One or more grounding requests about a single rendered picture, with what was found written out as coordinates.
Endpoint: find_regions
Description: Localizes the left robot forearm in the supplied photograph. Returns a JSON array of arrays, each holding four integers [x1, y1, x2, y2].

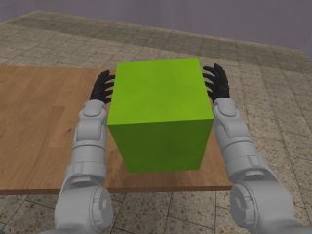
[[54, 99, 108, 226]]

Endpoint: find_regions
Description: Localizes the right robot hand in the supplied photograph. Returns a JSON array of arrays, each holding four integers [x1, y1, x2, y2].
[[202, 63, 230, 104]]

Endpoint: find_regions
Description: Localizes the right robot forearm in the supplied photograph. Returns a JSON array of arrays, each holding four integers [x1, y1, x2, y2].
[[212, 97, 295, 217]]

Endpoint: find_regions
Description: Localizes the robot right upper arm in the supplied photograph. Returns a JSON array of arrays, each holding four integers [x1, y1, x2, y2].
[[229, 180, 312, 234]]

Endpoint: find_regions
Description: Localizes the table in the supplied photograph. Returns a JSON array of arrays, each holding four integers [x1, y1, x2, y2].
[[0, 65, 235, 234]]

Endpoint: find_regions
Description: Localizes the robot left upper arm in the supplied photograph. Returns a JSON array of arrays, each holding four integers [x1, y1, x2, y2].
[[37, 185, 114, 234]]

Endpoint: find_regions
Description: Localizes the left robot hand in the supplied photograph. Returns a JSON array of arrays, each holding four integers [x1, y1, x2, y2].
[[90, 70, 116, 105]]

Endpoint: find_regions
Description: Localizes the carton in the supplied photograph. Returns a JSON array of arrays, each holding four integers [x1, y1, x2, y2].
[[107, 58, 215, 174]]

